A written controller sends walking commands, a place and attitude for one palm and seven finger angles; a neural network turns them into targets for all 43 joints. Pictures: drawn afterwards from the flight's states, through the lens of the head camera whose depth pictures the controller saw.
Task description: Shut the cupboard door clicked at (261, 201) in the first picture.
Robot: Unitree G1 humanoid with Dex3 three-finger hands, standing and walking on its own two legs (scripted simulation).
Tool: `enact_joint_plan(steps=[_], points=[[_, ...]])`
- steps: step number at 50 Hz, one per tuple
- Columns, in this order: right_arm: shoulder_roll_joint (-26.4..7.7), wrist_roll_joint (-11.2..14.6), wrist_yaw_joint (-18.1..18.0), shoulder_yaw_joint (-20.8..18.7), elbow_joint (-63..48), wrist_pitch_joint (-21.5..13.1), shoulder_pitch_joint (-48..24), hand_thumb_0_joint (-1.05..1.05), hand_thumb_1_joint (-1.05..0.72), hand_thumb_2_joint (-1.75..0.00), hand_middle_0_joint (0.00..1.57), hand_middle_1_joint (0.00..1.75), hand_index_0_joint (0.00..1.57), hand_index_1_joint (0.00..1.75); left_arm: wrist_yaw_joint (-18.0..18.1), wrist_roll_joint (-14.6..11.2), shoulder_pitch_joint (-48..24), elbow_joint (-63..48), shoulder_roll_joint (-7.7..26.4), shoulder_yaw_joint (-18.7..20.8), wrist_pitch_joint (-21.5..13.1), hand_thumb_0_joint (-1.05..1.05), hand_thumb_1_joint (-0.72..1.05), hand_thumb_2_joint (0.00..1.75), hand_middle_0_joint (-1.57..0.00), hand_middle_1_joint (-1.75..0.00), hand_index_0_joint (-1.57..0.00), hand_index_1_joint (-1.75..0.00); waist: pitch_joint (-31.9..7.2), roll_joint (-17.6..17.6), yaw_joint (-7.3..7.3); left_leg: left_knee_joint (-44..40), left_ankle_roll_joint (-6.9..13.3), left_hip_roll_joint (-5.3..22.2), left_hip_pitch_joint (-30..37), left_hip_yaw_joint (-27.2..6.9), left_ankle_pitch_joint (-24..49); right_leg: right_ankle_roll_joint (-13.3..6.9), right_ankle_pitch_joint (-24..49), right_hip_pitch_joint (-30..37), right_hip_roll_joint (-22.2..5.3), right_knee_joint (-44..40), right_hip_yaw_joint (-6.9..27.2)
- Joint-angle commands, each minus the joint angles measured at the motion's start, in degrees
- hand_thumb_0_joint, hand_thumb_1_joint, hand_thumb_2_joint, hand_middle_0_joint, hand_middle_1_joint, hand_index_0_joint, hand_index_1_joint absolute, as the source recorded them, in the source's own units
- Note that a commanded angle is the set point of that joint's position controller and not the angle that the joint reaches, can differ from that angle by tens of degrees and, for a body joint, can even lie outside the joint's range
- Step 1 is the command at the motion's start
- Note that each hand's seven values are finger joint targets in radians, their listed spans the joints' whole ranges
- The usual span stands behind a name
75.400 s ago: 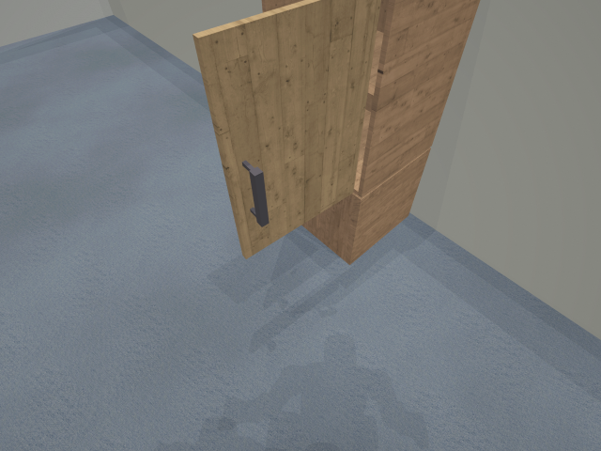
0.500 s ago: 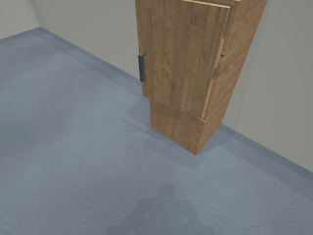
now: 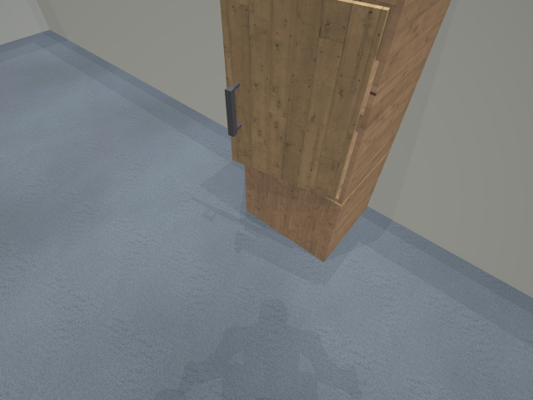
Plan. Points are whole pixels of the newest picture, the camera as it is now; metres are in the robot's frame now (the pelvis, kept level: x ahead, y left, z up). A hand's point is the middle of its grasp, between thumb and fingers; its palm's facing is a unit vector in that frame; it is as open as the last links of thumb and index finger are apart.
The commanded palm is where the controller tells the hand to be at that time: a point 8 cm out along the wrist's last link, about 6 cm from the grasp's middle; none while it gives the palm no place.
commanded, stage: look to check the result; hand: left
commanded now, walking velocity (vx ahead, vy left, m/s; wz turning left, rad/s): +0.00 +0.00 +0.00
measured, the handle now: (234, 109) +0.92 +0.15 -0.11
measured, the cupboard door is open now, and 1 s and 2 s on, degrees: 11 11 11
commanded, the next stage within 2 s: walk to a spot facing it in 0.42 s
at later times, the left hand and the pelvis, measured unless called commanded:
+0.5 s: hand out of the picture +0.05 +0.22 -0.17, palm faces +0.00 -0.96 -0.29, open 7.4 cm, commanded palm none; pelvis +0.01 -0.01 +0.00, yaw +0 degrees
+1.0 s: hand out of the picture -0.01 +0.23 -0.21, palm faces +0.22 -0.95 -0.23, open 7.4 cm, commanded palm none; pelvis +0.00 +0.02 -0.03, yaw +12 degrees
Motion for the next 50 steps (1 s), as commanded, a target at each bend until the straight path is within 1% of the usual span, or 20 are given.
enact_joint_plan(steps=[1, 15, 28, 31, 32, 34, 35, 36, 38, 39, 40, 42, 43, 44, 45, 46, 47, 48, 49, 50], points=[[-10.27, 0.19, -0.88, -1.77, -2.84, -0.84, -0.7, 0.0, -0.9, -0.9, 0.2, 0.3, 0.2, 0.3, 0.95, 0.04, 1.0, -2.52, 10.04, 2.26, -1.2, 0.0, 0.9, 0.9, -0.2, -0.3, -0.2, -0.3, -4.19, 0.4, -0.01, -1.71, 1.17, 6.56, 6.68, -5.61, 11.63, -2.21, 13.09, -2.91, -7.01, -3.28, 4.51], [-9.92, 0.33, -0.91, -1.66, -2.37, -0.5, -0.48, 0.0, -0.9, -0.9, 0.2, 0.3, 0.2, 0.3, 1.24, 0.06, 2.14, -2.22, 9.99, 2.2, -1.18, 0.0, 0.9, 0.9, -0.2, -0.3, -0.2, -0.3, -2.93, -0.71, 0.03, -2.08, 1.08, 6.46, 7.51, -5.12, 12.07, -2.1, 14.48, -2.81, -6.77, -3.79, 4.5], [-8.88, 0.21, -1.01, -1.46, -2.13, -0.4, 0.12, 0.0, -0.9, -0.9, 0.2, 0.3, 0.2, 0.3, 1.4, -0.04, 2.7, -2.04, 9.22, 2.25, -1.09, 0.0, 0.9, 0.9, -0.2, -0.3, -0.2, -0.3, -2.18, 0.95, -0.04, -1.86, 0.75, 6.14, 6.81, -4.82, 12.22, -2.04, 15.7, -1.79, -7.16, -3.61, 4.01], [-4.22, 0.13, -0.83, -0.7, -2.25, 0.59, 2.29, 0.0, -0.9, -0.9, 0.2, 0.3, 0.2, 0.3, 1.89, -0.14, 5.31, -2.08, 5.3, 1.99, -0.01, 0.0, 0.9, 0.9, -0.2, -0.3, -0.2, -0.3, -1.41, 0.56, 0.16, 1.0, 0.13, 5.52, 3.69, -4.71, 14.29, -1.29, 16.68, -1.81, -7.81, -0.05, 2.11], [-3.96, 0.1, -0.8, -0.79, -2.51, 0.91, 2.71, 0.0, -0.9, -0.9, 0.2, 0.3, 0.2, 0.3, 2.03, -0.11, 6.12, -2.25, 5.38, 2.21, 0.3, 0.0, 0.9, 0.9, -0.2, -0.3, -0.2, -0.3, -1.64, 0.32, 0.4, 2.31, 0.12, 5.21, 2.57, -4.75, 14.71, -1.43, 17.23, -1.44, -8.12, 1.31, 1.79], [-4.19, 0.13, -0.7, -1.27, -3.49, 1.41, 2.5, 0.0, -0.9, -0.9, 0.2, 0.3, 0.2, 0.3, 2.16, -0.02, 7.03, -3.24, 6.45, 3.01, 0.7, 0.0, 0.9, 0.9, -0.2, -0.3, -0.2, -0.3, -1.45, -0.35, 0.86, 5.64, -0.11, 4.18, -0.82, -4.46, 13.68, -2.52, 18.51, -0.71, -9.72, 2.94, 1.77], [-4.03, 0.22, -0.65, -1.49, -4.29, 1.61, 2.5, 0.0, -0.9, -0.9, 0.2, 0.3, 0.2, 0.3, 2.23, 0.13, 7.67, -3.81, 7.01, 3.5, 0.78, 0.0, 0.9, 0.9, -0.2, -0.3, -0.2, -0.3, -1.63, -2.82, 1.13, 8.43, -0.37, 3.1, -2.82, -3.55, 11.98, -3.57, 20.02, 0.01, -11.14, 2.96, 2.33], [-3.42, 0.13, -0.57, -1.77, -4.85, 1.93, 2.34, 0.0, -0.9, -0.9, 0.2, 0.3, 0.2, 0.3, 2.31, 0.19, 7.81, -4.41, 7.65, 3.89, 0.89, 0.0, 0.9, 0.9, -0.2, -0.3, -0.2, -0.3, -0.76, -5.02, 1.45, 12.97, -0.81, 1.82, -5.85, -2.23, 6.08, -5.49, 21.75, 0.39, -14.02, 2.23, 3.76], [-2.72, -0.1, -0.53, -2.6, -6.58, 2.69, 1.38, 0.0, -0.9, -0.9, 0.2, 0.3, 0.2, 0.3, 2.48, 0.7, 7.82, -5.74, 8.05, 4.54, 0.88, 0.0, 0.9, 0.9, -0.2, -0.3, -0.2, -0.3, 1.15, -9.51, 1.9, 26.49, -1.4, 0.59, -12.71, -0.88, -16.8, -10.74, 31.13, 0.83, -20.38, 1.91, 6.51], [-2.7, -0.03, -0.46, -2.94, -7.08, 2.84, 1.08, 0.0, -0.9, -0.9, 0.2, 0.3, 0.2, 0.3, 2.65, 1.06, 7.33, -6.36, 7.88, 4.68, 0.81, 0.0, 0.9, 0.9, -0.2, -0.3, -0.2, -0.3, 1.76, -9.21, 1.85, 31.58, -1.38, 1.18, -14.89, -1.3, -20.92, -12.41, 34.16, 0.73, -22.21, 2.23, 6.76], [-2.65, 0.12, -0.3, -3.09, -7.86, 2.98, 1.5, 0.0, -0.9, -0.9, 0.2, 0.3, 0.2, 0.3, 2.87, 1.28, 6.53, -7.3, 7.69, 4.83, 0.87, 0.0, 0.9, 0.9, -0.2, -0.3, -0.2, -0.3, 2.33, -8.78, 1.37, 33.71, -1.3, 2.03, -15.33, -1.79, -22.7, -12.89, 34.46, -0.24, -23.19, 2.79, 5.83], [-1.16, 0.41, 0.41, -3.07, -8.47, 2.89, 2.53, 0.0, -0.9, -0.9, 0.2, 0.3, 0.2, 0.3, 2.64, 1.39, 3.62, -9.19, 8.33, 5.34, 0.64, 0.0, 0.9, 0.9, -0.2, -0.3, -0.2, -0.3, 3.23, -7.54, -0.25, 25.92, -1.7, 3.57, -13.58, -0.7, -20.92, -10.35, 36.96, -0.46, -21.46, 6.46, 0.39], [-0.9, 0.33, 0.64, -3.03, -8.49, 2.75, 4.38, 0.0, -0.9, -0.9, 0.2, 0.3, 0.2, 0.3, 2.59, 1.24, 3.19, -9.68, 8.55, 5.52, 0.61, 0.0, 0.9, 0.9, -0.2, -0.3, -0.2, -0.3, 2.39, -6.32, -1.21, 19.7, -1.72, 3.44, -10.68, 0.57, -15.45, -8.34, 36.38, -1.12, -20.28, 10.04, -1.59], [-0.49, 0.01, 0.79, -2.99, -7.83, 2.56, 7.14, 0.0, -0.9, -0.9, 0.2, 0.3, 0.2, 0.3, 2.44, 0.84, 3.49, -10.13, 8.15, 5.5, 0.67, 0.0, 0.9, 0.9, -0.2, -0.3, -0.2, -0.3, 0.59, -5.16, -2.12, 13.95, -1.51, 1.75, -5.44, 2.83, -7.21, -5.91, 34.17, -2.79, -17.98, 14.27, -4.55], [-1.91, -0.28, 0.94, -3.3, -6.95, 2.19, 10.84, 0.0, -0.9, -0.9, 0.2, 0.3, 0.2, 0.3, 2.21, 0.48, 4.04, -10.38, 7.06, 5.29, 0.86, 0.0, 0.9, 0.9, -0.2, -0.3, -0.2, -0.3, -1.34, 0.35, -3.67, 7.37, -0.41, 2.49, 2.85, 0.63, 6.32, -2.51, 26.05, -8.31, -15.29, 22.79, -7.3], [-6.92, -1.0, 0.68, -4.23, -7.3, 1.59, 13.71, 0.0, -0.9, -0.9, 0.2, 0.3, 0.2, 0.3, 2.04, -0.25, 6.86, -11.57, 3.44, 4.82, 1.27, 0.0, 0.9, 0.9, -0.2, -0.3, -0.2, -0.3, -3.79, 17.07, -3.55, 1.56, 6.01, 14.75, 7.95, -19.23, 26.36, 2.1, -1.88, -19.23, -6.77, 35.93, -9.55], [-9.36, -0.55, 0.08, -4.97, -7.04, 1.83, 15.66, 0.0, -0.9, -0.9, 0.2, 0.3, 0.2, 0.3, 2.28, -0.08, 4.26, -13.46, 2.05, 3.94, 1.59, 0.0, 0.9, 0.9, -0.2, -0.3, -0.2, -0.3, -5.37, 20.02, -4.21, -1.85, 12.18, 21.9, 6.13, -28.96, 35.05, 2.48, -24.57, -22.56, -3.61, 43.66, -3.71], [-9.61, -0.9, 0.05, -5.19, -7.19, 2.2, 14.53, 0.0, -0.9, -0.9, 0.2, 0.3, 0.2, 0.3, 2.29, 0.26, 3.65, -14.09, 3.05, 4.37, 2.11, 0.0, 0.9, 0.9, -0.2, -0.3, -0.2, -0.3, -4.85, 12.36, -3.92, -3.83, 12.9, 21.81, 1.59, -25.66, 14.48, 1.37, -22.23, -20.75, -4.92, 46.87, -0.02], [-8.2, -0.94, -0.12, -4.98, -8.51, 2.02, 12.02, 0.0, -0.9, -0.9, 0.2, 0.3, 0.2, 0.3, 2.12, 0.55, 1.99, -14.18, 2.48, 4.84, 2.29, 0.0, 0.9, 0.9, -0.2, -0.3, -0.2, -0.3, -2.34, 11.31, -3.25, -6.07, 10.8, 18.28, -3.14, -25.3, -0.1, 1.23, -17.74, -22.49, -5.49, 46.69, 0.39], [-7.14, -1.11, -0.42, -4.62, -9.71, 1.86, 9.35, 0.0, -0.9, -0.9, 0.2, 0.3, 0.2, 0.3, 1.86, 0.77, 0.97, -13.98, 2.76, 4.95, 2.35, 0.0, 0.9, 0.9, -0.2, -0.3, -0.2, -0.3, -1.19, 10.81, -2.38, -6.37, 10.15, 16.83, -5.32, -26.0, -5.67, 1.59, -14.65, -23.96, -5.79, 46.85, 1.07]])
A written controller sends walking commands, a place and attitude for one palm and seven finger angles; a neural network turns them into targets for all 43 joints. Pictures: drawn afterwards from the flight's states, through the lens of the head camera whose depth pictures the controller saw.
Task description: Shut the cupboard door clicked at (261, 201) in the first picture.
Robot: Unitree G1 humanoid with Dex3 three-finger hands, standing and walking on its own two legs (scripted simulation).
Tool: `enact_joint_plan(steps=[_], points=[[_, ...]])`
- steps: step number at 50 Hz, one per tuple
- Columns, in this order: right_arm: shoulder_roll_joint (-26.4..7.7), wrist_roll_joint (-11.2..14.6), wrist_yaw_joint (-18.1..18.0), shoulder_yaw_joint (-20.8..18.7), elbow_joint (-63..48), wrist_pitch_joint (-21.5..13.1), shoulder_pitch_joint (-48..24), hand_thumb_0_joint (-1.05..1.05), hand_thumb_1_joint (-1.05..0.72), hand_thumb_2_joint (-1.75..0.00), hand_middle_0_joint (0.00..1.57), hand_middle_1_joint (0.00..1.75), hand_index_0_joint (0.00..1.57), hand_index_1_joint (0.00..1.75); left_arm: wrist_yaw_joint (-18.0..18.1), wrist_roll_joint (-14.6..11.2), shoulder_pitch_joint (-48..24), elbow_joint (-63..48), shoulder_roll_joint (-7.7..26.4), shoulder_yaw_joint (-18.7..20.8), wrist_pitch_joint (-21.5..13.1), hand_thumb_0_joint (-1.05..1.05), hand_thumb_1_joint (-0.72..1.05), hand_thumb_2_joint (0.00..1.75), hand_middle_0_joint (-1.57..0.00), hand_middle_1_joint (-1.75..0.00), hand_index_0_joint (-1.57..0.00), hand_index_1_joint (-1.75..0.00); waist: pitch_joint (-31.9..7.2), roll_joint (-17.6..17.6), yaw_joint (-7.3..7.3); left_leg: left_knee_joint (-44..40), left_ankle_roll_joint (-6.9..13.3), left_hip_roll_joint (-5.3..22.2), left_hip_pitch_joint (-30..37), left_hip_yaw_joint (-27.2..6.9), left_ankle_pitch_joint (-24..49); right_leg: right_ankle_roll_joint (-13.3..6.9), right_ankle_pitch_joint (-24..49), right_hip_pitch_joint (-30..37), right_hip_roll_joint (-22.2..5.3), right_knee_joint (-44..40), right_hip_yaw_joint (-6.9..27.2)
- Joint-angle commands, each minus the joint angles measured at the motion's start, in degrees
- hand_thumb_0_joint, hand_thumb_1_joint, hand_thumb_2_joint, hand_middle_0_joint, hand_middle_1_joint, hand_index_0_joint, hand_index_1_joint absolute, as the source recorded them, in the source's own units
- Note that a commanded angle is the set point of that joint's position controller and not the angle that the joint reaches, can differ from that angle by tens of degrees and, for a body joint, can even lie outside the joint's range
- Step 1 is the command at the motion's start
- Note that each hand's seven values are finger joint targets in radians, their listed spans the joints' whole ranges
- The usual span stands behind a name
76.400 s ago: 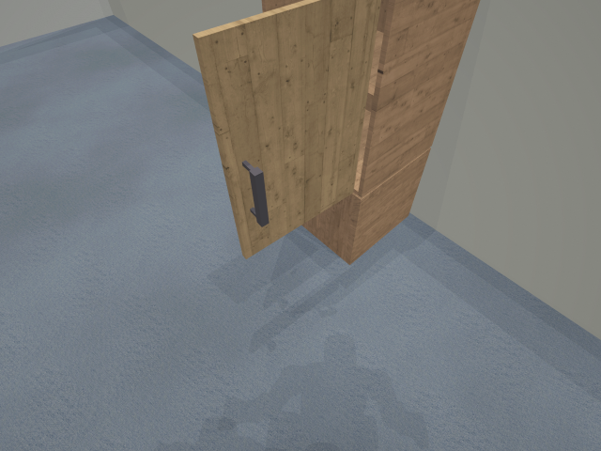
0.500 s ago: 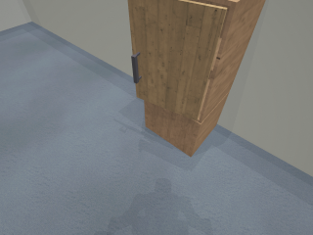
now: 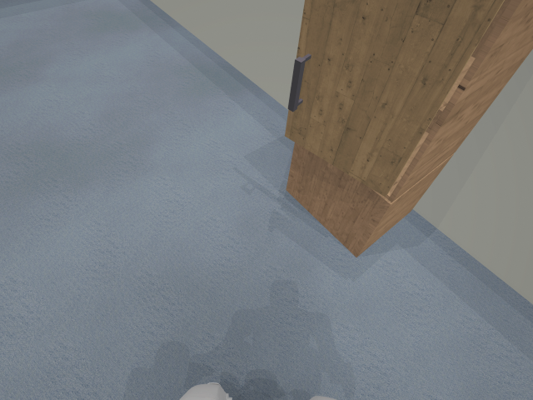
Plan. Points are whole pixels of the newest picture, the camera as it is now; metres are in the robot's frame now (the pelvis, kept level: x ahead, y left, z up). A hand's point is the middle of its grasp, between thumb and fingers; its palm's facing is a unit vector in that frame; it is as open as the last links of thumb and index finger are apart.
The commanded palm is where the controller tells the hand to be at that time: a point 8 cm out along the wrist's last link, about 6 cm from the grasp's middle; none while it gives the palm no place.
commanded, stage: walk to a spot facing it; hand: left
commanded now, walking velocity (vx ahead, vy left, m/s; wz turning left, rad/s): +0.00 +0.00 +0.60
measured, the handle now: (299, 83) +0.94 -0.06 -0.08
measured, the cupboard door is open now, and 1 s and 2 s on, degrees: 11 11 11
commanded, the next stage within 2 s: turn to face it in 1.86 s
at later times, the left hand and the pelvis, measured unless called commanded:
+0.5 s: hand out of the picture -0.01 +0.16 -0.13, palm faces +0.31 -0.90 -0.30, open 7.4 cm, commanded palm none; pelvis -0.02 -0.06 +0.02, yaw +19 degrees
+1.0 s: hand out of the picture -0.08 +0.18 -0.14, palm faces +0.61 -0.75 -0.25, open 7.4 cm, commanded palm none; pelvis +0.00 -0.04 +0.02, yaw +37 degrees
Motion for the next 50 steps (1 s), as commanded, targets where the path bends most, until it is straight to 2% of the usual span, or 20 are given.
enact_joint_plan(steps=[1, 5, 12, 15, 16, 17, 18, 19, 20, 23, 31, 33, 35, 36, 37, 38, 39, 41, 44, 50], points=[[-12.88, -0.51, -1.63, -2.63, -4.16, -0.62, 3.06, 0.0, -0.9, -0.9, 0.2, 0.3, 0.2, 0.3, -0.04, 0.58, -3.03, -7.09, 5.78, 2.29, -1.3, 0.0, 0.9, 0.9, -0.2, -0.3, -0.2, -0.3, -4.74, 12.68, -1.65, -25.12, 7.21, 17.18, 1.71, -26.69, 1.18, 0.43, 5.49, -11.34, -0.76, 10.58, 5.64], [-12.91, -0.28, -1.95, -2.97, -4.74, -1.06, 3.11, 0.0, -0.9, -0.9, 0.2, 0.3, 0.2, 0.3, -0.48, 0.37, -1.03, -7.21, 3.87, 1.99, -2.01, 0.0, 0.9, 0.9, -0.2, -0.3, -0.2, -0.3, -9.99, 7.76, -0.85, -22.16, 7.02, 13.89, 8.21, -23.17, 9.06, 1.34, 8.24, -11.21, 1.25, 3.26, 4.64], [-13.17, -0.54, -1.14, -4.14, -6.08, 0.12, 1.59, 0.0, -0.9, -0.9, 0.2, 0.3, 0.2, 0.3, -0.16, 0.29, -0.25, -9.05, 3.47, 2.04, -1.8, 0.0, 0.9, 0.9, -0.2, -0.3, -0.2, -0.3, -10.51, 13.96, -0.81, -22.69, 5.98, 11.0, 4.42, -26.39, 3.14, 1.25, 7.84, -4.76, 4.42, -9.85, 3.34], [-12.63, -0.13, -0.92, -4.52, -7.73, 0.7, -1.76, 0.0, -0.9, -0.9, 0.2, 0.3, 0.2, 0.3, 0.1, 0.12, 5.99, -7.85, 5.23, 2.54, -2.09, 0.0, 0.9, 0.9, -0.2, -0.3, -0.2, -0.3, -10.82, 13.43, 2.26, -19.84, 3.41, 7.19, -3.54, -25.63, -0.02, 0.55, 12.96, 8.08, 5.75, -24.59, 2.66], [-10.69, 0.26, -0.66, -4.45, -8.49, 0.98, -2.48, 0.0, -0.9, -0.9, 0.2, 0.3, 0.2, 0.3, 0.32, 0.35, 8.51, -7.41, 7.05, 3.17, -2.4, 0.0, 0.9, 0.9, -0.2, -0.3, -0.2, -0.3, -10.69, 8.47, 3.49, -15.31, 0.46, 3.36, -10.32, -22.32, -5.82, -0.86, 12.43, 14.66, 1.73, -33.3, 5.66], [-6.59, 0.76, -0.48, -4.1, -9.25, 1.01, -0.88, 0.0, -0.9, -0.9, 0.2, 0.3, 0.2, 0.3, 0.72, 1.43, 8.2, -8.5, 12.48, 4.22, -2.95, 0.0, 0.9, 0.9, -0.2, -0.3, -0.2, -0.3, -10.54, -8.35, 3.58, 1.84, -4.29, -4.53, -19.58, -12.42, -12.99, -6.4, 1.2, 18.07, -13.7, -44.09, 24.45], [-7.76, 0.09, -0.36, -4.45, -9.38, 0.68, -1.61, 0.0, -0.9, -0.9, 0.2, 0.3, 0.2, 0.3, 0.98, 1.23, 2.69, -9.8, 13.41, 3.58, -2.64, 0.0, 0.9, 0.9, -0.2, -0.3, -0.2, -0.3, -6.52, -10.95, 2.27, 18.83, -4.85, -4.52, -18.73, -8.1, -15.86, -10.39, 2.28, 6.57, -23.57, -46.38, 30.32], [-8.52, -0.36, 0.23, -4.53, -8.99, 0.99, -0.21, 0.0, -0.9, -0.9, 0.2, 0.3, 0.2, 0.3, 1.02, 0.86, -2.47, -11.21, 10.97, 2.71, -2.64, 0.0, 0.9, 0.9, -0.2, -0.3, -0.2, -0.3, -4.13, -5.85, -0.69, 26.52, -4.13, -1.87, -15.85, -9.74, -12.71, -10.54, 4.69, -0.81, -21.29, -45.25, 23.52], [-7.52, -0.43, 0.31, -4.74, -8.36, 1.55, 1.78, 0.0, -0.9, -0.9, 0.2, 0.3, 0.2, 0.3, 1.23, 0.76, -5.12, -11.87, 8.57, 2.8, -3.06, 0.0, 0.9, 0.9, -0.2, -0.3, -0.2, -0.3, -4.42, -5.95, -2.56, 30.23, -4.22, -1.33, -15.0, -9.08, -10.45, -9.86, 8.27, -1.94, -18.41, -43.82, 20.78], [-6.75, 0.09, 1.25, -3.83, -7.67, 1.36, 1.35, 0.0, -0.9, -0.9, 0.2, 0.3, 0.2, 0.3, 0.81, 0.66, -4.16, -11.24, 6.12, 1.91, -4.09, 0.0, 0.9, 0.9, -0.2, -0.3, -0.2, -0.3, -4.77, -6.03, -2.67, 29.58, -5.91, 0.82, -14.06, -4.63, -5.23, -8.58, 33.51, 4.47, -11.93, -35.99, 6.06], [-4.57, 0.62, 1.16, -2.04, -10.03, 0.8, -6.64, 0.0, -0.9, -0.9, 0.2, 0.3, 0.2, 0.3, 0.83, 1.17, 7.18, -7.61, 9.64, 3.59, -3.77, 0.0, 0.9, 0.9, -0.2, -0.3, -0.2, -0.3, -8.92, -8.42, 3.36, 6.84, -5.66, 1.58, -8.73, 1.75, -10.82, -8.96, 54.84, 18.71, -15.61, -28.48, 1.53], [-4.88, 0.8, 0.97, -1.9, -10.04, 0.45, -5.58, 0.0, -0.9, -0.9, 0.2, 0.3, 0.2, 0.3, 0.62, 1.22, 6.85, -7.43, 10.12, 4.0, -3.67, 0.0, 0.9, 0.9, -0.2, -0.3, -0.2, -0.3, -9.61, -9.59, 3.07, 1.49, -4.73, 1.54, -4.32, 2.74, -9.97, -8.39, 51.7, 16.95, -16.91, -27.47, 1.19], [-6.04, 0.59, 0.96, -2.01, -9.43, -0.08, -2.22, 0.0, -0.9, -0.9, 0.2, 0.3, 0.2, 0.3, 0.13, 0.82, 5.29, -7.43, 10.05, 4.14, -3.57, 0.0, 0.9, 0.9, -0.2, -0.3, -0.2, -0.3, -10.7, -7.48, 1.07, -7.79, -3.8, 1.39, 4.71, 3.5, -4.44, -5.72, 37.31, 11.82, -16.25, -25.55, -1.1], [-8.1, 0.35, 1.01, -2.52, -8.35, -0.66, 1.61, 0.0, -0.9, -0.9, 0.2, 0.3, 0.2, 0.3, -0.23, 0.43, 4.79, -7.78, 9.39, 4.0, -3.35, 0.0, 0.9, 0.9, -0.2, -0.3, -0.2, -0.3, -12.11, -1.47, -1.35, -15.75, -2.95, 2.07, 14.24, 1.6, -0.17, -3.2, 26.98, 4.81, -14.58, -19.43, -4.25], [-14.59, -0.31, 0.68, -4.07, -7.4, -1.05, 5.43, 0.0, -0.9, -0.9, 0.2, 0.3, 0.2, 0.3, -0.82, 0.01, 4.81, -9.38, 5.88, 3.5, -3.0, 0.0, 0.9, 0.9, -0.2, -0.3, -0.2, -0.3, -13.39, 15.53, -3.62, -20.76, 2.27, 14.7, 23.43, -17.01, -1.18, 0.73, 5.95, -10.19, -6.97, -6.45, -8.56], [-18.89, -0.55, 0.12, -5.17, -6.0, -0.9, 10.55, 0.0, -0.9, -0.9, 0.2, 0.3, 0.2, 0.3, -1.12, 0.55, -1.73, -12.79, 3.6, 2.08, -2.95, 0.0, 0.9, 0.9, -0.2, -0.3, -0.2, -0.3, -10.54, 23.74, -7.05, -24.13, 8.9, 24.15, 26.17, -31.62, 2.74, 2.04, -7.18, -24.38, -1.61, 4.79, -5.36], [-17.82, -0.52, -0.11, -4.83, -4.69, -0.87, 12.4, 0.0, -0.9, -0.9, 0.2, 0.3, 0.2, 0.3, -1.43, 0.96, -6.23, -14.29, 5.08, 2.1, -2.98, 0.0, 0.9, 0.9, -0.2, -0.3, -0.2, -0.3, -7.29, 16.47, -7.54, -25.63, 11.29, 25.35, 22.05, -29.75, -4.7, 1.0, -3.42, -26.42, -3.68, 8.29, 0.11], [-14.17, -0.52, -0.84, -3.52, -6.27, -1.82, 7.63, 0.0, -0.9, -0.9, 0.2, 0.3, 0.2, 0.3, -1.94, 1.16, -6.85, -12.88, 5.19, 2.72, -3.44, 0.0, 0.9, 0.9, -0.2, -0.3, -0.2, -0.3, -4.65, 17.19, -5.13, -25.67, 8.42, 18.96, 15.63, -26.27, -11.02, 0.98, 4.5, -25.17, -3.9, 9.56, 2.22], [-12.46, -0.26, -1.18, -2.71, -7.3, -3.07, 3.48, 0.0, -0.9, -0.9, 0.2, 0.3, 0.2, 0.3, -2.93, 0.85, -3.1, -10.54, 4.93, 2.69, -3.83, 0.0, 0.9, 0.9, -0.2, -0.3, -0.2, -0.3, -4.3, 11.75, -1.84, -25.53, 7.17, 14.59, 14.06, -20.38, -3.85, 1.79, 11.74, -22.15, -2.71, 7.34, 2.67], [-12.96, -0.21, -0.84, -3.02, -6.4, -3.51, 3.57, 0.0, -0.9, -0.9, 0.2, 0.3, 0.2, 0.3, -3.63, 0.51, -4.45, -11.44, 4.27, 2.3, -3.88, 0.0, 0.9, 0.9, -0.2, -0.3, -0.2, -0.3, -2.67, 12.18, -0.98, -27.3, 7.19, 11.67, 7.31, -17.67, -9.1, 2.7, 15.34, -13.89, -0.69, -8.35, 0.5]])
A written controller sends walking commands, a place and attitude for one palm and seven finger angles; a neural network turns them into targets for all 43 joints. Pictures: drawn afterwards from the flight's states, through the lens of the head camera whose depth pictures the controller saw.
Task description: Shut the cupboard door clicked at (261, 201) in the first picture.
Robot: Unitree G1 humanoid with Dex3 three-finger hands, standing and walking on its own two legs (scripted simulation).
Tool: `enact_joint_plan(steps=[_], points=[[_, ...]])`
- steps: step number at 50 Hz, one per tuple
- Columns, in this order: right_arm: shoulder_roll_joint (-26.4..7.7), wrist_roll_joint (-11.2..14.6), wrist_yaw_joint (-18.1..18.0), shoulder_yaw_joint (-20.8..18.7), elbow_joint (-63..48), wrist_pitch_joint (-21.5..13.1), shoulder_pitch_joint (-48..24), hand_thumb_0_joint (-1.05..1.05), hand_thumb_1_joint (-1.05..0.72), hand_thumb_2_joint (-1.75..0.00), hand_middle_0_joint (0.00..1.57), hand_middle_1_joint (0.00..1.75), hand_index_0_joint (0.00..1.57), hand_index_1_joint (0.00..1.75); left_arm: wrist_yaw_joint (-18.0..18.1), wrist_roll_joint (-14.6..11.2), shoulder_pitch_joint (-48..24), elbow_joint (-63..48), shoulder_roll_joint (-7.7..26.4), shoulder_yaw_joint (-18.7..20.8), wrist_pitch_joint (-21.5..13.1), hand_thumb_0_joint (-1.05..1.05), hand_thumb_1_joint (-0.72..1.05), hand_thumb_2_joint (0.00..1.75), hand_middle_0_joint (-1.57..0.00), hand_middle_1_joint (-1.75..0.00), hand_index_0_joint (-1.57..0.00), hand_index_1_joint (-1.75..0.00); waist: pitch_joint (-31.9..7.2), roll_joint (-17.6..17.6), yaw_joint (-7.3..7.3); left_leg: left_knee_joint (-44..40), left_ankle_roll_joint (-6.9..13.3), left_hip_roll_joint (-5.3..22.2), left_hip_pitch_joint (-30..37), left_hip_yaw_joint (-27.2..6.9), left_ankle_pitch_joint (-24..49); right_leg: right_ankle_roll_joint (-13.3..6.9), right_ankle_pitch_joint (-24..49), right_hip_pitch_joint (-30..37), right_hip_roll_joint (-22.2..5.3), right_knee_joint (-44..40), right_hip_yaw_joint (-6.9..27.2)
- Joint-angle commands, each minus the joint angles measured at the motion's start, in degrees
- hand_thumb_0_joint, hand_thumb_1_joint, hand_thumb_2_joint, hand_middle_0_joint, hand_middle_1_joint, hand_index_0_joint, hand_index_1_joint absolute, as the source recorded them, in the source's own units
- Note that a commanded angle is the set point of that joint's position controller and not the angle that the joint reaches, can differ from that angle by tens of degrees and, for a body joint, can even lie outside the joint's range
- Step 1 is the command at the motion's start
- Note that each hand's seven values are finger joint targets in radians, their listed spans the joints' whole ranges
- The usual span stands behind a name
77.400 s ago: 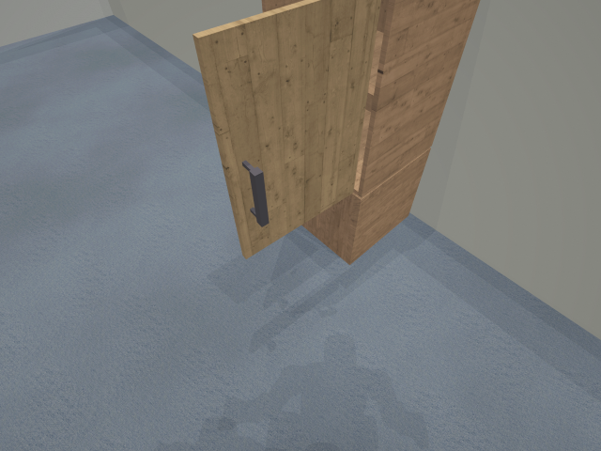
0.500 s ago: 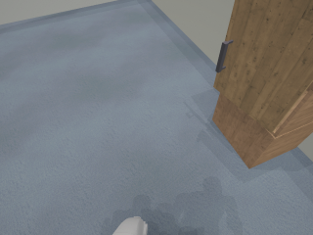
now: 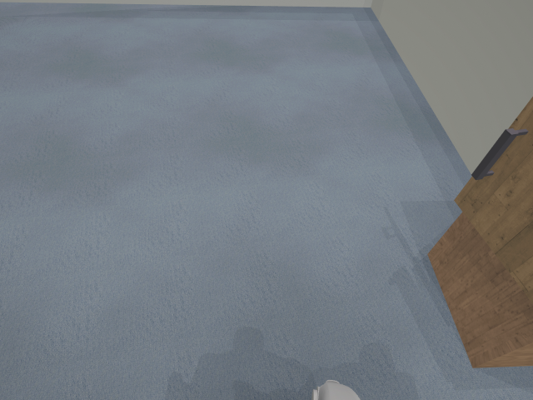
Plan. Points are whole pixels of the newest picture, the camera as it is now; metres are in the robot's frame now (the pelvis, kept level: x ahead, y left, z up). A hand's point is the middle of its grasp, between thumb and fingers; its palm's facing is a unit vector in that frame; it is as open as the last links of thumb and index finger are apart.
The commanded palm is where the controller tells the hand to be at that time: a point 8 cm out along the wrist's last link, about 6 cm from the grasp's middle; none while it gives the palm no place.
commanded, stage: walk to a spot facing it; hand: left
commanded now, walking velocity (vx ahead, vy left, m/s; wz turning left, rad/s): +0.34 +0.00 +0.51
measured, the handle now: (499, 154) +0.74 -0.58 -0.10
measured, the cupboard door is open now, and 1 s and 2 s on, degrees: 11 11 11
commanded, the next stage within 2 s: turn to face it in 0.86 s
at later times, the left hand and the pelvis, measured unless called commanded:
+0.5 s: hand out of the picture +0.08 +0.10 -0.16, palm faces +0.39 -0.90 -0.20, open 7.3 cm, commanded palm none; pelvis +0.15 -0.06 +0.00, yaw +20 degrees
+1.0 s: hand (124, 312) +0.28 +0.29 -0.15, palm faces +0.58 -0.79 -0.20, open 7.4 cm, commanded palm none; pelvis +0.29 +0.06 +0.00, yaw +35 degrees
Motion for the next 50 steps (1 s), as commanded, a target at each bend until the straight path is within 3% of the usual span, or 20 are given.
enact_joint_plan(steps=[1, 4, 5, 6, 7, 8, 9, 10, 12, 14, 20, 29, 32, 34, 35, 36, 37, 38, 41, 50], points=[[-12.58, -0.02, -0.75, -3.47, -2.51, -1.01, 0.3, 0.0, -0.9, -0.9, 0.2, 0.3, 0.2, 0.3, -0.32, -0.15, -4.99, -6.89, 2.84, 0.71, -2.39, 0.0, 0.9, 0.9, -0.2, -0.3, -0.2, -0.3, 1.69, 10.83, -1.51, -13.55, 9.05, 11.17, -4.13, -12.77, -10.41, 0.49, 2.21, 1.75, 1.72, -10.96, -1.93], [-12.39, 0.0, -0.62, -3.62, -2.5, -0.81, -1.68, 0.0, -0.9, -0.9, 0.2, 0.3, 0.2, 0.3, -0.34, -0.06, 0.07, -5.6, 3.22, 1.1, -2.99, 0.0, 0.9, 0.9, -0.2, -0.3, -0.2, -0.3, 0.23, 9.03, 1.29, -8.84, 8.33, 10.23, -10.39, -13.14, -12.09, 0.39, 3.91, 15.01, 4.53, -18.66, -3.5], [-11.69, 0.29, -0.57, -3.63, -2.75, -0.75, -2.93, 0.0, -0.9, -0.9, 0.2, 0.3, 0.2, 0.3, -0.13, 0.01, 5.86, -3.95, 4.58, 1.73, -3.51, 0.0, 0.9, 0.9, -0.2, -0.3, -0.2, -0.3, -1.43, 5.39, 4.2, -2.25, 6.87, 7.88, -16.77, -12.07, -13.59, -0.07, 4.17, 25.84, 4.79, -23.11, -2.43], [-8.77, 0.79, -0.44, -3.05, -3.46, -0.99, -3.14, 0.0, -0.9, -0.9, 0.2, 0.3, 0.2, 0.3, 0.49, 0.46, 13.96, -1.81, 8.66, 2.83, -4.3, 0.0, 0.9, 0.9, -0.2, -0.3, -0.2, -0.3, -5.14, -5.56, 7.94, 11.57, 4.18, 1.83, -26.07, -6.88, -16.74, -1.48, -6.22, 38.66, -2.46, -31.59, 5.82], [-3.74, 1.37, -0.34, -2.04, -5.05, -1.38, -1.0, 0.0, -0.9, -0.9, 0.2, 0.3, 0.2, 0.3, 1.41, 1.13, 18.38, -1.3, 14.86, 3.97, -4.57, 0.0, 0.9, 0.9, -0.2, -0.3, -0.2, -0.3, -9.35, -25.83, 9.15, 35.34, 1.52, -5.22, -33.15, 0.2, -22.37, -6.31, -23.16, 42.4, -21.07, -43.77, 30.52], [-6.61, 0.46, 0.0, -2.96, -5.44, -0.9, -2.26, 0.0, -0.9, -0.9, 0.2, 0.3, 0.2, 0.3, 2.01, 0.08, 14.45, -2.18, 13.12, 3.07, -3.99, 0.0, 0.9, 0.9, -0.2, -0.3, -0.2, -0.3, -4.05, -18.66, 6.33, 46.25, 1.87, -0.88, -34.1, -3.27, -18.11, -7.89, -33.14, 31.57, -23.39, -49.41, 35.5], [-6.92, -0.04, 0.39, -3.22, -4.22, -0.76, 0.69, 0.0, -0.9, -0.9, 0.2, 0.3, 0.2, 0.3, 2.16, 0.0, 7.76, -3.88, 10.59, 2.53, -4.4, 0.0, 0.9, 0.9, -0.2, -0.3, -0.2, -0.3, -2.0, -14.14, 2.22, 49.55, 1.71, 1.81, -33.82, -3.8, -10.59, -7.62, -34.56, 25.62, -22.2, -50.14, 31.35], [-5.64, -0.15, 0.45, -3.46, -2.36, -0.27, 1.25, 0.0, -0.9, -0.9, 0.2, 0.3, 0.2, 0.3, 2.53, -0.08, 3.91, -4.4, 7.63, 1.99, -4.36, 0.0, 0.9, 0.9, -0.2, -0.3, -0.2, -0.3, -0.11, -11.48, 0.23, 51.83, 1.05, 3.21, -31.49, -2.83, -5.2, -5.59, -30.29, 20.55, -20.14, -49.61, 26.35], [-4.31, -0.34, 1.35, -2.93, -0.24, 0.6, 1.69, 0.0, -0.9, -0.9, 0.2, 0.3, 0.2, 0.3, 2.24, -0.16, 1.7, -4.13, 2.53, 0.35, -5.32, 0.0, 0.9, 0.9, -0.2, -0.3, -0.2, -0.3, 1.37, -8.44, -1.72, 50.85, -0.34, 5.16, -26.49, -0.98, 2.58, -4.05, -10.42, 15.0, -13.69, -46.89, 7.79], [-2.77, 0.03, 1.68, -2.71, 0.51, 1.05, 2.42, 0.0, -0.9, -0.9, 0.2, 0.3, 0.2, 0.3, 2.29, -0.24, 4.0, -2.81, 1.16, 0.01, -6.08, 0.0, 0.9, 0.9, -0.2, -0.3, -0.2, -0.3, 0.21, -7.43, -1.75, 49.19, -0.91, 4.57, -26.89, 0.53, 6.0, -4.13, 2.22, 18.36, -11.32, -45.44, -0.6], [-1.02, 0.18, 1.95, -2.44, -1.08, 1.29, -3.78, 0.0, -0.9, -0.9, 0.2, 0.3, 0.2, 0.3, 3.08, -0.04, 12.3, 2.16, -0.52, -0.35, -7.26, 0.0, 0.9, 0.9, -0.2, -0.3, -0.2, -0.3, -0.77, -3.98, 0.15, 42.09, -1.39, 5.35, -33.8, 2.93, 6.38, -5.13, 28.56, 31.62, -12.7, -41.92, -7.24], [-1.07, 0.06, 2.86, -0.64, -5.93, 0.12, -15.77, 0.0, -0.9, -0.9, 0.2, 0.3, 0.2, 0.3, 2.99, 0.4, 16.83, 4.84, 2.17, 0.01, -6.6, 0.0, 0.9, 0.9, -0.2, -0.3, -0.2, -0.3, 1.77, -5.29, 2.44, 18.0, 1.81, 4.76, -28.91, 10.16, -0.16, -8.48, 41.29, 38.99, -17.05, -37.47, -12.5], [-2.62, 0.05, 2.27, -1.21, -5.08, -0.48, -9.16, 0.0, -0.9, -0.9, 0.2, 0.3, 0.2, 0.3, 2.64, 0.21, 14.11, 3.87, 5.22, 0.74, -6.49, 0.0, 0.9, 0.9, -0.2, -0.3, -0.2, -0.3, -2.43, -6.03, -1.23, 13.91, 4.59, -0.37, -14.57, 14.77, -4.31, -8.05, 56.93, 36.14, -17.29, -26.24, -15.96], [-7.33, -0.38, 1.58, -2.63, -2.34, -0.81, 3.89, 0.0, -0.9, -0.9, 0.2, 0.3, 0.2, 0.3, 2.08, -0.58, 11.27, 2.53, 6.47, 0.8, -6.21, 0.0, 0.9, 0.9, -0.2, -0.3, -0.2, -0.3, -10.03, -2.27, -8.7, 5.74, 6.75, -0.76, 8.8, 11.52, 2.91, -4.97, 44.83, 22.88, -13.81, -5.08, -19.19], [-15.3, -0.87, 1.07, -4.51, -1.33, -1.14, 10.03, 0.0, -0.9, -0.9, 0.2, 0.3, 0.2, 0.3, 1.06, -1.03, 10.47, -0.17, 3.55, 0.55, -5.92, 0.0, 0.9, 0.9, -0.2, -0.3, -0.2, -0.3, -14.22, 13.14, -10.5, 1.26, 13.45, 15.25, 22.26, -14.07, 7.96, -0.91, 3.69, 3.54, -4.38, 15.02, -17.73], [-19.36, 0.27, 0.06, -5.27, -0.48, -1.05, 12.53, 0.0, -0.9, -0.9, 0.2, 0.3, 0.2, 0.3, 1.04, -1.13, 3.07, -4.36, 3.35, 0.02, -5.47, 0.0, 0.9, 0.9, -0.2, -0.3, -0.2, -0.3, -14.59, 12.12, -11.41, -5.03, 19.03, 24.79, 26.37, -31.45, 19.06, -0.5, -15.56, -10.48, 0.19, 25.02, -7.6], [-18.7, 0.8, -0.58, -5.0, -0.14, -0.8, 10.78, 0.0, -0.9, -0.9, 0.2, 0.3, 0.2, 0.3, 1.62, -0.99, -0.93, -6.32, 3.67, 0.06, -4.94, 0.0, 0.9, 0.9, -0.2, -0.3, -0.2, -0.3, -9.46, 2.43, -9.49, -6.83, 19.09, 26.61, 20.74, -29.02, 18.49, -1.11, -12.01, -12.81, -2.2, 27.56, -1.65], [-16.01, 0.66, -0.84, -4.04, -1.69, -1.43, 7.05, 0.0, -0.9, -0.9, 0.2, 0.3, 0.2, 0.3, 1.92, -0.56, -0.51, -6.14, 1.8, 0.25, -4.94, 0.0, 0.9, 0.9, -0.2, -0.3, -0.2, -0.3, -6.09, 0.36, -7.04, -7.99, 16.09, 24.05, 11.79, -24.15, 13.77, -1.19, -8.87, -11.0, -3.54, 25.48, -0.85], [-9.84, 0.37, -1.26, -1.87, -4.31, -2.73, -3.27, 0.0, -0.9, -0.9, 0.2, 0.3, 0.2, 0.3, 1.48, 0.53, 6.89, -1.4, 0.12, 0.65, -3.19, 0.0, 0.9, 0.9, -0.2, -0.3, -0.2, -0.3, -1.67, 4.69, -0.46, -10.13, 10.01, 15.04, -3.67, -11.07, 12.56, -0.22, -0.53, -2.04, -4.38, 16.7, 1.57], [-6.57, 0.97, -1.86, -1.25, 0.43, -3.15, 3.94, 0.0, -0.9, -0.9, 0.2, 0.3, 0.2, 0.3, 1.45, 0.03, -1.06, -3.71, -0.32, -0.46, -2.19, 0.0, 0.9, 0.9, -0.2, -0.3, -0.2, -0.3, -3.31, 7.09, -0.18, -9.16, 8.49, 10.6, 5.95, -5.61, 34.38, 1.18, 11.03, -4.93, -0.49, 1.17, 0.91]])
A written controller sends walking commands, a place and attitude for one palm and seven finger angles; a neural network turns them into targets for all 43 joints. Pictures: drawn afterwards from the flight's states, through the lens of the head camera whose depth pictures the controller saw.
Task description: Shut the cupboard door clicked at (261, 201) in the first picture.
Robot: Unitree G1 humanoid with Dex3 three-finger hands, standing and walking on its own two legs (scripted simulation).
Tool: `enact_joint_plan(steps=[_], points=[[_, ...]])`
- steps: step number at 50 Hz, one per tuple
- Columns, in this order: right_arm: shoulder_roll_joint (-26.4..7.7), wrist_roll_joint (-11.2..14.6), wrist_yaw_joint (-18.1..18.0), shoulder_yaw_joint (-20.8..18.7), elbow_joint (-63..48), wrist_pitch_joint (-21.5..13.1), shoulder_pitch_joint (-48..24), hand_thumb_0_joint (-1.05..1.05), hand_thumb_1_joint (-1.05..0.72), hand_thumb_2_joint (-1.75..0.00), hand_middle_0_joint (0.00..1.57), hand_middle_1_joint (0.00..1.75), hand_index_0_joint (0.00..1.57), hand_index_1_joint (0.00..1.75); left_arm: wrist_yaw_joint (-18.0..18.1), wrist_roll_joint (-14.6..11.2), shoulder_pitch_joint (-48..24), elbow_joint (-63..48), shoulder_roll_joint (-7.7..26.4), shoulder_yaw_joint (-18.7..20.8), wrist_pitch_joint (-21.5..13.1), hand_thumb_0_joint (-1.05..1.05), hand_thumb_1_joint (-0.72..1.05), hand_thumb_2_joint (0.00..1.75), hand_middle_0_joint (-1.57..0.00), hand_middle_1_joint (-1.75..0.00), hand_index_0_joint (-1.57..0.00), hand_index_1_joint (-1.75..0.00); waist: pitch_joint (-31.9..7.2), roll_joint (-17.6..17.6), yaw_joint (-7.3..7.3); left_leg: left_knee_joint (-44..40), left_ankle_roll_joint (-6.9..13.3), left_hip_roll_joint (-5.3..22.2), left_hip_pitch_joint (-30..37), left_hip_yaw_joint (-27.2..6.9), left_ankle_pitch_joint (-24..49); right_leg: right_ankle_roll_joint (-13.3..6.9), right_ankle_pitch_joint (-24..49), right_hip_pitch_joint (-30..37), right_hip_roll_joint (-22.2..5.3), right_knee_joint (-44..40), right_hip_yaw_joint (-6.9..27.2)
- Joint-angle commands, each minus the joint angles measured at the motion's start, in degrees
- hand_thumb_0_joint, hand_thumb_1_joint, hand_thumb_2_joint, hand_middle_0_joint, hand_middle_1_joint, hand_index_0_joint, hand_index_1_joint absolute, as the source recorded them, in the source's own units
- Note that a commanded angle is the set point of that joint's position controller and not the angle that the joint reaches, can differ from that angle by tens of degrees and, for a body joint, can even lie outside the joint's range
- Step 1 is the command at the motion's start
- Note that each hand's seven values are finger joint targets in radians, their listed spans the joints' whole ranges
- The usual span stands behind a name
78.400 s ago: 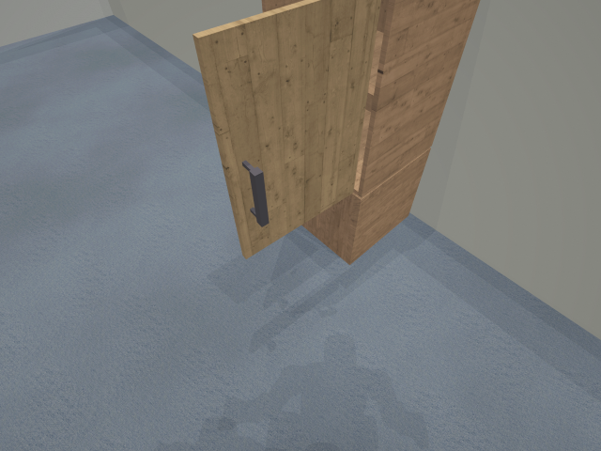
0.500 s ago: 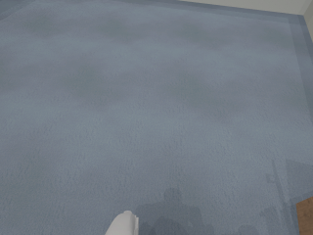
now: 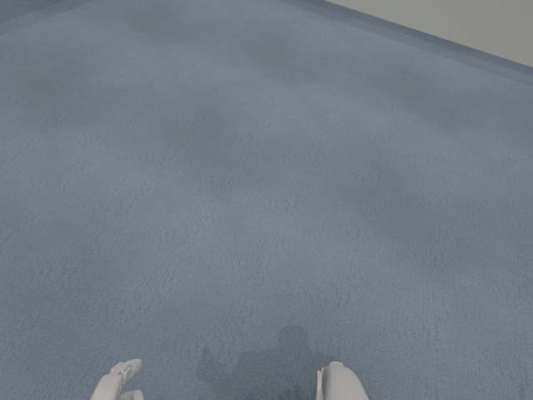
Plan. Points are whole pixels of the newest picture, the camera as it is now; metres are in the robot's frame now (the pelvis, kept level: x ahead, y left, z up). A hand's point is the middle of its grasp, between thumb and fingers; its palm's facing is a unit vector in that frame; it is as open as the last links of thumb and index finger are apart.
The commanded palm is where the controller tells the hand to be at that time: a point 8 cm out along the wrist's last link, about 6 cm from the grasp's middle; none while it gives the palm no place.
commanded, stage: turn to face it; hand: left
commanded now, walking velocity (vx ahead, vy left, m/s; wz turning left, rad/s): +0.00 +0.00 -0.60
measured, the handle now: out of the picture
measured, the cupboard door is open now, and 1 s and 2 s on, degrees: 11 11 11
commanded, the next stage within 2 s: none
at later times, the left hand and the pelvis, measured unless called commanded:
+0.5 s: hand (191, 374) +0.18 +0.13 -0.17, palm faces -0.11 -0.97 -0.24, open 7.3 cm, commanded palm none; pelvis +0.11 -0.05 +0.00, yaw -10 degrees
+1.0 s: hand (200, 297) +0.32 +0.14 -0.17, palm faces -0.44 -0.87 -0.24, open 7.4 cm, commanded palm none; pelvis +0.13 -0.02 -0.01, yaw -30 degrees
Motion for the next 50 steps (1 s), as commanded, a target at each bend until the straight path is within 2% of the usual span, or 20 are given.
enact_joint_plan(steps=[1, 6, 9, 10, 11, 12, 13, 14, 15, 17, 19, 29, 32, 33, 34, 35, 36, 38, 40, 50], points=[[-6.77, 0.21, -1.55, -1.67, -0.8, -1.24, 5.67, 0.0, -0.9, -0.9, 0.2, 0.3, 0.2, 0.3, 0.37, -0.15, 3.71, -1.0, 0.74, -0.71, -0.12, 0.0, 0.9, 0.9, -0.2, -0.3, -0.2, -0.3, -4.72, 7.05, 0.11, -6.25, 2.68, 13.35, 7.3, -7.35, 36.14, -0.64, 5.56, 2.04, 2.27, -8.48, -1.93], [-6.12, -0.44, -2.3, -1.39, 2.6, -0.78, 8.69, 0.0, -0.9, -0.9, 0.2, 0.3, 0.2, 0.3, 0.74, -0.43, 0.46, -0.46, 0.01, -1.96, -0.19, 0.0, 0.9, 0.9, -0.2, -0.3, -0.2, -0.3, -2.54, 8.82, -1.17, -2.05, 1.56, 15.87, 9.13, -3.63, 44.55, -4.32, 3.35, 10.6, 5.75, -22.43, -3.04], [-7.09, -0.04, -2.71, -1.63, 2.4, 0.09, 6.55, 0.0, -0.9, -0.9, 0.2, 0.3, 0.2, 0.3, 0.58, -0.42, 6.7, 0.75, 1.79, -0.95, 0.12, 0.0, 0.9, 0.9, -0.2, -0.3, -0.2, -0.3, -2.32, 6.54, 2.11, 4.36, 0.31, 16.87, 4.55, -1.6, 37.01, -5.5, 5.36, 21.65, 6.89, -28.62, -2.46], [-7.17, 0.4, -2.65, -1.82, 2.11, 0.25, 5.64, 0.0, -0.9, -0.9, 0.2, 0.3, 0.2, 0.3, 0.61, -0.22, 11.1, 2.02, 3.55, -0.33, -0.23, 0.0, 0.9, 0.9, -0.2, -0.3, -0.2, -0.3, -3.31, 3.47, 4.23, 11.08, -1.19, 15.26, 1.11, -0.52, 32.24, -6.08, 13.54, 28.04, 6.09, -32.57, -0.59], [-6.01, 0.83, -2.45, -1.93, 1.33, 0.23, 6.01, 0.0, -0.9, -0.9, 0.2, 0.3, 0.2, 0.3, 0.93, 0.16, 15.76, 3.29, 6.68, 0.55, -0.74, 0.0, 0.9, 0.9, -0.2, -0.3, -0.2, -0.3, -7.41, -4.75, 5.4, 23.18, -3.7, 9.61, -6.67, 2.22, 17.18, -10.34, 33.32, 36.74, -1.42, -32.23, 9.95], [-4.51, 1.13, -2.39, -1.92, 0.28, 0.38, 7.27, 0.0, -0.9, -0.9, 0.2, 0.3, 0.2, 0.3, 1.22, -0.03, 19.41, 4.33, 9.83, 1.13, -1.16, 0.0, 0.9, 0.9, -0.2, -0.3, -0.2, -0.3, -10.46, -12.55, 4.97, 39.54, -6.78, 0.77, -15.99, 6.07, -20.84, -18.92, 50.99, 42.48, -14.7, -37.59, 24.51], [-5.19, 0.93, -2.77, -1.78, -0.01, 1.36, 6.99, 0.0, -0.9, -0.9, 0.2, 0.3, 0.2, 0.3, 1.77, -0.94, 17.55, 3.68, 9.18, 0.86, -0.95, 0.0, 0.9, 0.9, -0.2, -0.3, -0.2, -0.3, -10.73, -10.98, 3.73, 44.63, -7.04, 3.26, -16.79, -1.38, -24.31, -22.0, 45.25, 38.9, -15.66, -40.85, 26.29], [-5.4, 0.88, -2.59, -1.85, -0.1, 1.96, 5.43, 0.0, -0.9, -0.9, 0.2, 0.3, 0.2, 0.3, 2.24, -0.81, 12.69, 2.43, 7.39, 0.95, -0.64, 0.0, 0.9, 0.9, -0.2, -0.3, -0.2, -0.3, -8.7, -11.55, 2.36, 46.31, -7.3, 4.84, -18.65, -2.81, -21.04, -21.46, 34.95, 34.91, -13.03, -43.77, 26.59], [-5.72, 0.8, -2.24, -2.07, 0.01, 2.46, 2.91, 0.0, -0.9, -0.9, 0.2, 0.3, 0.2, 0.3, 2.6, -0.93, 8.42, 1.22, 6.12, 0.94, 0.08, 0.0, 0.9, 0.9, -0.2, -0.3, -0.2, -0.3, -5.99, -7.2, 1.55, 46.4, -7.53, 6.56, -18.47, -3.14, -16.9, -19.75, 26.74, 29.8, -10.29, -44.93, 22.53], [-4.49, 0.46, -1.63, -1.87, -0.3, 3.44, 2.06, 0.0, -0.9, -0.9, 0.2, 0.3, 0.2, 0.3, 2.48, -0.81, 6.12, 0.36, 5.14, 0.89, -0.04, 0.0, 0.9, 0.9, -0.2, -0.3, -0.2, -0.3, -7.58, -2.23, -0.1, 44.19, -8.12, 6.89, -15.69, -2.58, -11.27, -17.06, 19.29, 24.42, -5.85, -45.54, 16.35], [-3.76, -0.05, -1.37, -2.01, -0.46, 4.14, 2.24, 0.0, -0.9, -0.9, 0.2, 0.3, 0.2, 0.3, 2.26, -0.58, 6.08, 0.38, 4.66, 1.31, -0.27, 0.0, 0.9, 0.9, -0.2, -0.3, -0.2, -0.3, -8.48, -1.22, -0.47, 40.95, -8.64, 6.83, -15.24, -1.99, -8.21, -15.38, 14.94, 23.22, -3.75, -46.0, 14.78], [-4.91, 0.93, -1.78, -2.49, -6.01, 3.25, -5.72, 0.0, -0.9, -0.9, 0.2, 0.3, 0.2, 0.3, 1.23, 0.17, 9.38, 0.65, 8.32, 2.95, 0.89, 0.0, 0.9, 0.9, -0.2, -0.3, -0.2, -0.3, -9.19, -7.79, 2.52, 18.03, -9.04, 3.91, -11.29, -1.75, -11.33, -15.41, 16.15, 25.41, -1.92, -42.43, 23.19], [-6.04, 1.31, -2.19, -2.51, -5.27, 2.46, -1.3, 0.0, -0.9, -0.9, 0.2, 0.3, 0.2, 0.3, 1.27, -0.26, 6.46, -0.34, 8.21, 3.03, 1.61, 0.0, 0.9, 0.9, -0.2, -0.3, -0.2, -0.3, -10.19, -7.09, -0.36, 2.86, -8.54, 3.58, 1.89, -1.44, -2.25, -11.41, 11.13, 17.57, 1.03, -38.55, 22.61], [-8.29, 1.1, -2.52, -2.89, -4.91, 1.95, -0.13, 0.0, -0.9, -0.9, 0.2, 0.3, 0.2, 0.3, 1.15, -0.74, 5.81, -0.92, 6.53, 2.56, 1.79, 0.0, 0.9, 0.9, -0.2, -0.3, -0.2, -0.3, -10.48, -2.49, -1.19, -3.02, -7.61, 7.78, 9.81, -3.92, -0.63, -8.78, 3.86, 10.46, 5.11, -35.3, 19.37], [-13.29, 0.27, -2.7, -3.65, -5.82, 1.57, -0.27, 0.0, -0.9, -0.9, 0.2, 0.3, 0.2, 0.3, 0.62, -1.41, 6.41, -2.15, 3.61, 1.92, 1.87, 0.0, 0.9, 0.9, -0.2, -0.3, -0.2, -0.3, -9.14, 12.86, -1.28, -8.9, -3.63, 20.99, 14.19, -17.02, 0.03, -5.82, -10.36, 0.49, 12.7, -24.91, 11.23], [-15.19, 0.08, -2.71, -4.07, -6.88, 2.06, -0.3, 0.0, -0.9, -0.9, 0.2, 0.3, 0.2, 0.3, 0.27, -0.88, 4.47, -3.03, 4.45, 1.75, 1.72, 0.0, 0.9, 0.9, -0.2, -0.3, -0.2, -0.3, -6.76, 17.14, -1.7, -9.89, 1.48, 30.08, 8.73, -22.46, 7.3, -3.59, -21.45, 0.0, 11.71, -12.35, 3.6], [-14.34, -0.46, -2.9, -3.45, -7.98, 2.32, -2.76, 0.0, -0.9, -0.9, 0.2, 0.3, 0.2, 0.3, -0.1, -0.43, 4.43, -3.41, 5.81, 2.27, 2.08, 0.0, 0.9, 0.9, -0.2, -0.3, -0.2, -0.3, -4.69, 11.41, -0.47, -9.06, 4.28, 30.52, 2.73, -19.35, 11.97, -2.81, -19.63, 2.08, 9.54, -4.55, 3.91], [-11.64, -0.7, -3.2, -2.51, -8.78, 1.86, -6.23, 0.0, -0.9, -0.9, 0.2, 0.3, 0.2, 0.3, -0.67, 0.06, 6.46, -1.56, 6.17, 2.95, 2.85, 0.0, 0.9, 0.9, -0.2, -0.3, -0.2, -0.3, -3.81, 10.95, 1.9, -5.64, 2.93, 24.8, 2.52, -11.28, 26.36, -1.75, -15.55, 1.72, 8.71, 4.0, 3.16], [-11.2, -0.52, -3.18, -2.17, -9.43, 1.8, -7.47, 0.0, -0.9, -0.9, 0.2, 0.3, 0.2, 0.3, -1.21, -0.28, 7.36, -1.49, 5.32, 2.48, 3.23, 0.0, 0.9, 0.9, -0.2, -0.3, -0.2, -0.3, -4.08, 11.5, 2.54, -3.58, 1.84, 22.16, 3.78, -4.31, 29.84, -1.22, -13.6, 1.82, 7.49, 4.65, 1.1], [-14.55, -0.6, -1.81, -4.04, -6.87, 2.43, -1.08, 0.0, -0.9, -0.9, 0.2, 0.3, 0.2, 0.3, -1.91, -0.4, 0.78, -5.04, 4.18, 0.97, 2.85, 0.0, 0.9, 0.9, -0.2, -0.3, -0.2, -0.3, -5.29, 15.12, -1.32, 2.37, 0.42, 23.39, 6.49, 2.94, 28.9, -2.96, -10.68, 13.05, 7.78, -19.53, -6.2]])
